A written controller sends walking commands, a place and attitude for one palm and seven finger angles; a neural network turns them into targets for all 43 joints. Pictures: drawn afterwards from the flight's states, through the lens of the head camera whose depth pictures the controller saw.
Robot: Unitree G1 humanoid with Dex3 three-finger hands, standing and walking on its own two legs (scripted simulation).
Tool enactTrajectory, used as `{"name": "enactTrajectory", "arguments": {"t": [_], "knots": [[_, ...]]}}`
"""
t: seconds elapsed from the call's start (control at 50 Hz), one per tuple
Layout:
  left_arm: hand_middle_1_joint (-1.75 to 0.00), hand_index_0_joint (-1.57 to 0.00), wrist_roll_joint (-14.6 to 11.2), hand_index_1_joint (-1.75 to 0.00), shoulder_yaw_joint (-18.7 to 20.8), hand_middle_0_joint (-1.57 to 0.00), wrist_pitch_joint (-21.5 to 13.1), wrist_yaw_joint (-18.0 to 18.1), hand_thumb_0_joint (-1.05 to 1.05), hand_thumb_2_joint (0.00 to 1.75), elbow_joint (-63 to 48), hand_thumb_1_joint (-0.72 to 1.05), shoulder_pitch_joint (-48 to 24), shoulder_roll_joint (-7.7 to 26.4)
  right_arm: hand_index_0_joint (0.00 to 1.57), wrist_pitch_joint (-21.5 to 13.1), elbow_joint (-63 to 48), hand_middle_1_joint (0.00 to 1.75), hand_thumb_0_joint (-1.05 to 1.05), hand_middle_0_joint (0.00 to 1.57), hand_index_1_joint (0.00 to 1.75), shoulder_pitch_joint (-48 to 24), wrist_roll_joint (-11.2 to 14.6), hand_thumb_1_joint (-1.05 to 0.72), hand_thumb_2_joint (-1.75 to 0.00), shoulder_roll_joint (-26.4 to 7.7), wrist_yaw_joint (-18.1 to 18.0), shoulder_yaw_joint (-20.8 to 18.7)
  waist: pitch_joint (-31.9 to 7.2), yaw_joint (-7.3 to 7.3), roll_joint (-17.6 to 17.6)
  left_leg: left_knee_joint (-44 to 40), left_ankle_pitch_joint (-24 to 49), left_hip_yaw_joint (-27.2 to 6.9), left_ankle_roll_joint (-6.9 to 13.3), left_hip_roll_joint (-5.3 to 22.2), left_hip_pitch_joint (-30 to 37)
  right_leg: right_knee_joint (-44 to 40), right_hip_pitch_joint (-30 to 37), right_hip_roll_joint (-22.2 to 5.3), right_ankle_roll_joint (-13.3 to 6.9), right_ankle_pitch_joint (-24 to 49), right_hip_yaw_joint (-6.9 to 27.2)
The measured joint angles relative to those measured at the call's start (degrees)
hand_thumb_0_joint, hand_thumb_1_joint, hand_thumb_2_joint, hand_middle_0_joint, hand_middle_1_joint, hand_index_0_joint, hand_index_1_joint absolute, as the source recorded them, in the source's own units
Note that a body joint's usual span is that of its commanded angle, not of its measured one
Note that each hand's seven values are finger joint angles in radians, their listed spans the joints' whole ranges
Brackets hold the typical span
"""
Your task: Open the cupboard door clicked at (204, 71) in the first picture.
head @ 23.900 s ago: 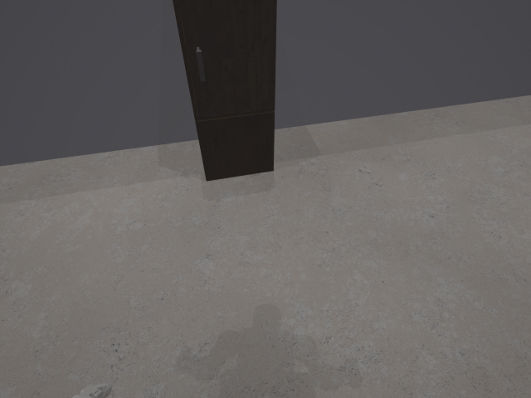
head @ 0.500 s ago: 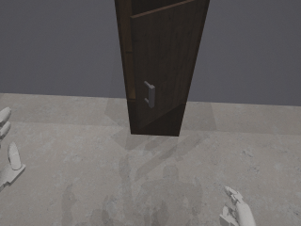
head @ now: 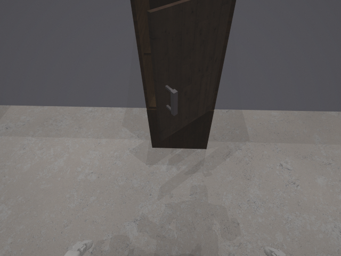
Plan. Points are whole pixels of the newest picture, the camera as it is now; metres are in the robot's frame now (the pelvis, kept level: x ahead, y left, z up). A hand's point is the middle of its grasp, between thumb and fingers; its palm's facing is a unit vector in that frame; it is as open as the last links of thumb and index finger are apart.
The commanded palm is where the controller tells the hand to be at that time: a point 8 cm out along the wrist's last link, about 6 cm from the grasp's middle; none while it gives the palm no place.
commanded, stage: let the arm hang, fingers relaxed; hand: left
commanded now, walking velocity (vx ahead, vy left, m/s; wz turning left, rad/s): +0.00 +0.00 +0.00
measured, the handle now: (171, 100) +0.68 +0.03 -0.08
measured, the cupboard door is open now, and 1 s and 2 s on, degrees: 41 41 41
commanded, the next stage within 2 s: look to check the result in 0.86 s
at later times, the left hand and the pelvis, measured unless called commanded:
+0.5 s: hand out of the picture +0.01 +0.22 -0.15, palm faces +0.02 -0.95 -0.32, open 7.4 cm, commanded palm none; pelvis +0.00 -0.01 +0.01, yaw +1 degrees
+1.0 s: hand out of the picture +0.08 +0.20 -0.15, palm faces +0.01 -0.96 -0.28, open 7.4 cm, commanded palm none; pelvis +0.03 -0.01 +0.01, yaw +1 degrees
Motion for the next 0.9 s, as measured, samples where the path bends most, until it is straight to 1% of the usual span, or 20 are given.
{"name": "enactTrajectory", "arguments": {"t": [0.06,0.08,0.16,0.3,0.42,0.52,0.7,0.9], "knots": [[-0.3,-0.2,-0.4,-0.3,-2.0,-0.2,0.0,-0.1,0.01,0.89,8.1,0.91,0.5,-2.7,0.2,1.1,3.1,0.3,0.0,0.2,0.3,2.0,-0.1,-0.91,-0.9,0.7,-0.1,0.3,1.7,0.21,-2.1,-1.2,0.8,-0.4,-0.5,0.4,1.0,-1.6,1.2,0.5,-0.4,0.8,-0.4],[-0.3,-0.2,-0.6,-0.3,-1.4,-0.2,-0.3,0.7,0.01,0.89,10.1,0.94,0.5,-2.8,0.2,1.4,4.2,0.3,0.0,0.2,0.3,2.8,0.0,-0.91,-0.9,1.0,-0.2,0.3,2.1,0.44,-2.7,-1.6,1.1,-0.6,-0.6,0.6,1.2,-2.3,1.6,0.7,-0.6,1.2,-0.7],[-0.3,-0.2,-0.9,-0.3,-1.0,-0.21,-1.1,0.5,0.0,0.89,16.6,0.97,1.0,-1.4,0.2,2.4,8.2,0.3,0.0,0.2,0.3,5.3,0.1,-0.91,-0.9,1.8,-0.7,0.2,3.0,1.21,-3.2,-3.1,2.1,-1.6,-1.1,1.1,1.8,-5.1,3.2,1.3,-1.1,2.6,-1.7],[-0.3,-0.2,-1.2,-0.3,0.1,-0.2,-1.6,0.7,0.0,0.89,23.3,0.93,1.1,0.6,0.2,2.8,12.1,0.3,0.0,0.2,0.3,6.7,0.2,-0.91,-0.9,2.5,-1.3,-0.5,2.7,1.5,-1.0,-4.6,2.9,-2.2,-1.2,1.2,2.8,-7.4,4.7,1.6,-1.3,3.7,-2.2],[-0.3,-0.2,-1.2,-0.3,0.7,-0.2,-2.0,1.0,0.0,0.89,25.3,0.92,-0.7,1.6,0.2,2.3,13.2,0.3,0.0,0.2,0.3,6.0,0.3,-0.91,-0.9,3.3,-1.3,-0.7,1.9,1.39,0.3,-5.3,3.0,-2.0,-1.1,1.1,3.6,-7.9,5.3,1.4,-1.1,3.7,-2.0],[-0.3,-0.2,-1.3,-0.3,0.7,-0.2,-2.5,1.1,0.0,0.89,25.3,0.91,-3.1,1.6,0.2,1.8,13.7,0.3,0.0,0.2,0.3,4.7,0.2,-0.91,-0.9,3.4,-1.3,-0.6,1.1,1.31,0.6,-6.2,3.0,-1.8,-1.0,0.8,4.6,-8.1,5.9,1.2,-0.9,3.4,-1.8],[-0.3,-0.2,-1.2,-0.3,0.3,-0.2,-3.4,1.0,0.0,0.89,24.7,0.91,-6.9,0.3,0.2,0.9,14.1,0.3,0.0,0.2,0.3,1.9,0.3,-0.91,-0.9,2.6,-1.3,-0.5,0.5,1.09,0.1,-8.5,3.4,-1.6,-1.0,0.4,6.6,-9.2,7.4,0.9,-0.7,3.3,-1.6],[-0.3,-0.2,-1.2,-0.3,0.2,-0.2,-3.7,0.9,0.0,0.89,25.1,0.91,-7.7,0.3,0.2,0.7,14.3,0.3,0.0,0.2,0.3,0.1,0.3,-0.91,-0.9,1.4,-1.4,-0.5,0.8,0.97,-0.6,-10.3,3.5,-1.7,-1.3,0.7,8.2,-11.2,9.0,1.3,-0.9,3.5,-1.7]]}}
